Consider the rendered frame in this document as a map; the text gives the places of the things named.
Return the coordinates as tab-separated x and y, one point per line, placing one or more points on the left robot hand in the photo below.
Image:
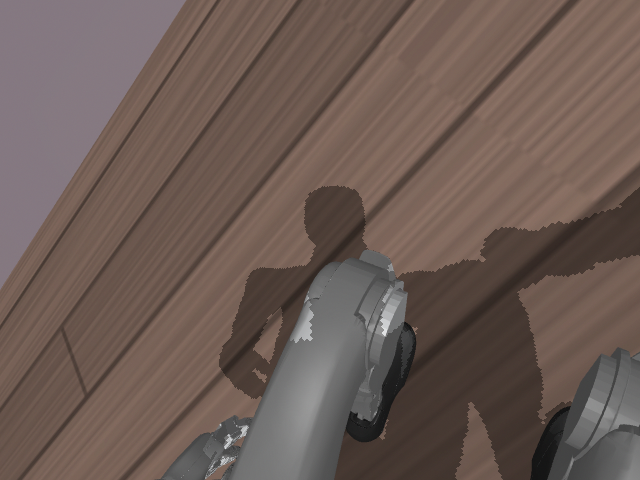
210	451

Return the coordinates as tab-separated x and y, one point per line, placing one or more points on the left robot foot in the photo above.
366	431

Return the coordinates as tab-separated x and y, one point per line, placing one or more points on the right robot foot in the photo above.
547	447

